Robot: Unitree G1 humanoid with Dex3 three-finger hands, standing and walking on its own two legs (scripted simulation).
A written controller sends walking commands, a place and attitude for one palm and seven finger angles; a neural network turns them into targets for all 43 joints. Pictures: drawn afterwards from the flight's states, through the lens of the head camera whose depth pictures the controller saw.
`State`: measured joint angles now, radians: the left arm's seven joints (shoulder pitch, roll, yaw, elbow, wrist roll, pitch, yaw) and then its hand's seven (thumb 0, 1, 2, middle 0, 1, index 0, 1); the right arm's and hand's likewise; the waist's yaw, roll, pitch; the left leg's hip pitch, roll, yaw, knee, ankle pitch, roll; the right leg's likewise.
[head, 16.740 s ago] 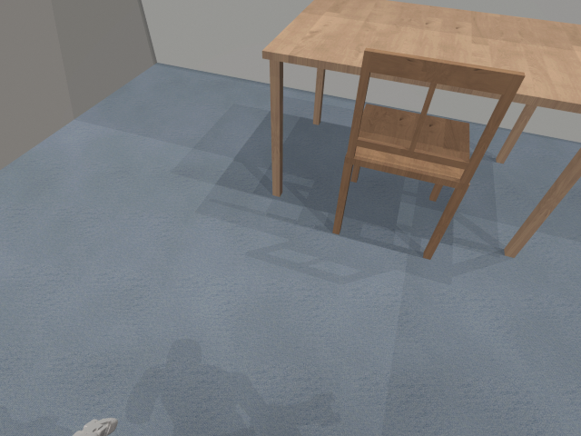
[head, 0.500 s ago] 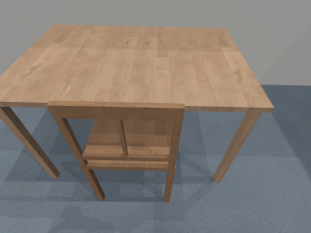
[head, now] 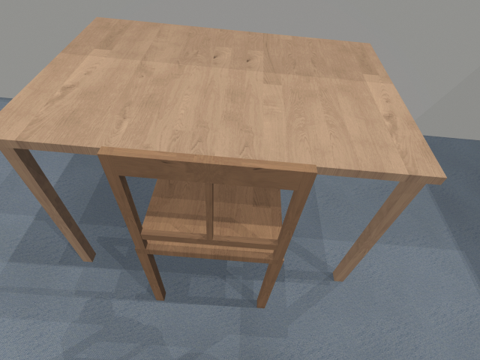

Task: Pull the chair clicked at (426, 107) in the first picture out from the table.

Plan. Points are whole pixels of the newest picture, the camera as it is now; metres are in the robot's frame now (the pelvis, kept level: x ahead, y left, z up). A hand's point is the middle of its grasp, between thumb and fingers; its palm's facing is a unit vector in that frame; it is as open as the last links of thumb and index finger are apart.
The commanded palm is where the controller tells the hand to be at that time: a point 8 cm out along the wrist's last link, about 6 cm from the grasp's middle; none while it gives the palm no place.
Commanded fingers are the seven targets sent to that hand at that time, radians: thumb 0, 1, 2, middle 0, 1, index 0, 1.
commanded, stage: come to a stop and stand still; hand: left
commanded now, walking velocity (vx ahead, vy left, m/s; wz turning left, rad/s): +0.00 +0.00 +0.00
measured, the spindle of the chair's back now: (209, 211) +0.47 +0.10 -0.12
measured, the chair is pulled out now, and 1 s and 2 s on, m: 0.00 0.00 0.00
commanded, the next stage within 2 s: look again from close up in 0.28 s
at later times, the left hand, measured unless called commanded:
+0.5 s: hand out of the picture -0.01 +0.17 -0.18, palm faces +0.02 -0.98 -0.18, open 7.4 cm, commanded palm none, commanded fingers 0.00 0.90 0.90 -0.20 -0.30 -0.20 -0.30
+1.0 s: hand out of the picture -0.03 +0.14 -0.18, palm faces +0.04 -0.99 -0.14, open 7.4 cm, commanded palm none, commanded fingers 0.00 0.90 0.90 -0.20 -0.30 -0.20 -0.30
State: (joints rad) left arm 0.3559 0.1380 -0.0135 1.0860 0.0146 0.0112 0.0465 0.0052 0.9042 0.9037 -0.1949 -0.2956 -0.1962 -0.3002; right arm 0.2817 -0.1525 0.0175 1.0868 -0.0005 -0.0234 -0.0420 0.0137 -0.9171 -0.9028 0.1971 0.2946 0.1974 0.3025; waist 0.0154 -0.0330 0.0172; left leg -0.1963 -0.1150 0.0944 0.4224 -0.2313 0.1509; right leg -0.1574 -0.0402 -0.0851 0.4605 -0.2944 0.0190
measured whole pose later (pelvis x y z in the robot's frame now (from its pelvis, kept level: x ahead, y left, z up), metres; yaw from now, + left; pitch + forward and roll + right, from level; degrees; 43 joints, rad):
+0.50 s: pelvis +0.00 +0.00 +0.00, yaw -1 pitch -1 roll -1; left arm 0.32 0.16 0.00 1.09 0.01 0.01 0.05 0.00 0.91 0.90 -0.19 -0.30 -0.20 -0.30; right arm 0.30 -0.12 0.03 1.14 0.00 -0.02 -0.04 0.01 -0.91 -0.90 0.20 0.29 0.20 0.30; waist 0.00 -0.02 0.03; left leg -0.16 -0.13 0.10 0.38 -0.22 0.15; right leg -0.14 -0.04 -0.05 0.45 -0.29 0.03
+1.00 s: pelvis +0.00 -0.01 +0.00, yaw +0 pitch -1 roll +0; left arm 0.35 0.12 -0.01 1.12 0.01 0.00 0.05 0.00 0.90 0.90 -0.19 -0.30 -0.20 -0.30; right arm 0.29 -0.13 0.02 1.15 0.01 -0.03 -0.05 0.01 -0.91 -0.90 0.20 0.29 0.20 0.30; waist 0.01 -0.03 0.02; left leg -0.15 -0.12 0.09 0.36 -0.21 0.13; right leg -0.13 -0.03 -0.06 0.43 -0.29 0.01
